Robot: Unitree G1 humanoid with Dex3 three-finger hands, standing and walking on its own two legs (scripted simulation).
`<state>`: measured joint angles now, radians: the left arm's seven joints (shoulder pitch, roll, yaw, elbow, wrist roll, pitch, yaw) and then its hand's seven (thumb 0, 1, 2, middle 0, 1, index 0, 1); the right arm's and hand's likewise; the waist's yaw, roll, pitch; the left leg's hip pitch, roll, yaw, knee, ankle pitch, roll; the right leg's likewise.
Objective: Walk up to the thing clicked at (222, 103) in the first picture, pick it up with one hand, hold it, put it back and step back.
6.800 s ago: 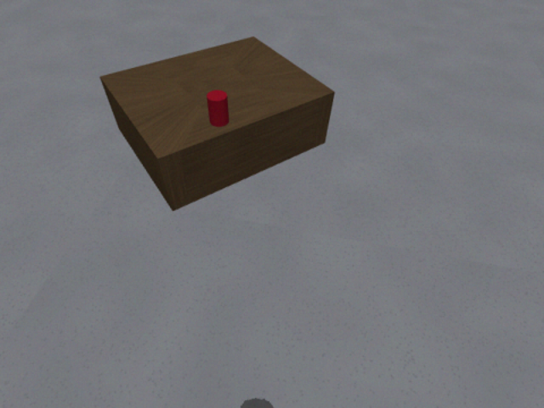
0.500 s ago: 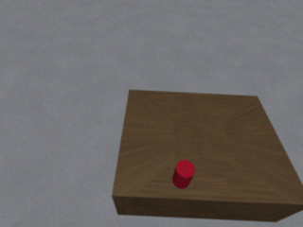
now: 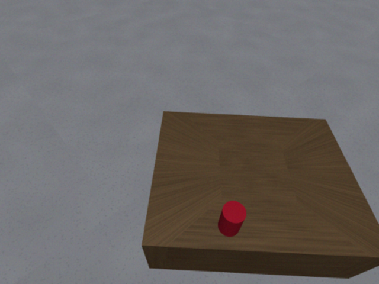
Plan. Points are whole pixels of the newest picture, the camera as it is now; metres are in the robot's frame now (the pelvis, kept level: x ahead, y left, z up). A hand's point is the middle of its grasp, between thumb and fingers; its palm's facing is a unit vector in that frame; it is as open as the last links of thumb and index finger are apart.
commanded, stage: stand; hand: right
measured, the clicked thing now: (231, 219) +0.44 -0.18 -0.39
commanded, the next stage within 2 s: go down in 0.38 s
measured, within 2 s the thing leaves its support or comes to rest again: neither
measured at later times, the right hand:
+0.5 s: hand out of the picture +0.07 -0.25 -0.16, palm faces -0.03 +0.94 -0.34, open 7.4 cm
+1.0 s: hand out of the picture +0.15 -0.26 -0.16, palm faces +0.01 +0.95 -0.32, open 16.3 cm
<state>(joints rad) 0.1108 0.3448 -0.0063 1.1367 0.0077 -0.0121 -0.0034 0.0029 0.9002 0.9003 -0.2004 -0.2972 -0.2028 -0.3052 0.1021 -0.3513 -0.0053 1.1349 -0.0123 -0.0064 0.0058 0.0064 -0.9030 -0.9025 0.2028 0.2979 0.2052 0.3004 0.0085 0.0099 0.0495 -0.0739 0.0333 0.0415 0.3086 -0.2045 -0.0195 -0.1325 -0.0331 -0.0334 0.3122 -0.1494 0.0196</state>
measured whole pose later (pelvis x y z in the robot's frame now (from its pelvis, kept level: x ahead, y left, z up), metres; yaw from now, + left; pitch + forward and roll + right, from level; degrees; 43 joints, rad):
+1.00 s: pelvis +0.00 -0.01 -0.02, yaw +0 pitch +6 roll +1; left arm 0.24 0.25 0.01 0.69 -0.03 -0.08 0.06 0.01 0.90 0.89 -0.21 -0.30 -0.21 -0.31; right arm 0.08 -0.32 -0.17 0.76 -0.09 0.25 0.07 0.00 0.27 -0.11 0.06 0.05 0.06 0.05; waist 0.02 -0.01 0.00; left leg -0.35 0.03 0.03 0.58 -0.33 -0.03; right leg -0.42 -0.04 -0.03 0.61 -0.29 0.01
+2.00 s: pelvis +0.00 -0.01 -0.06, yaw -1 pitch +11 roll +3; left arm 0.27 0.24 -0.02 0.60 -0.02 -0.23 0.17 0.01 0.90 0.89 -0.19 -0.30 -0.20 -0.30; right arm 0.36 -0.36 -0.16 0.19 -0.01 0.52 0.05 0.00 0.58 -0.04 0.05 0.05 0.05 0.06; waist 0.04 -0.03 -0.13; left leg -0.59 0.03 0.08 0.89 -0.48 -0.03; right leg -0.71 -0.05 0.03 0.97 -0.45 0.01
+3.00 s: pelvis -0.03 -0.02 -0.08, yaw +1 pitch +17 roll +3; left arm 0.33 0.28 -0.02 0.70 0.02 -0.19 0.11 0.01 0.89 0.90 -0.19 -0.29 -0.19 -0.30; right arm -0.38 -0.64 -0.52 1.03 0.04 -0.12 0.42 -0.01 0.58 -0.04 0.05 0.05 0.05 0.05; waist 0.08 0.01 -0.07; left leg -0.83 0.02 0.04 1.01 -0.47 -0.03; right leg -0.93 -0.07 0.01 1.07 -0.43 0.00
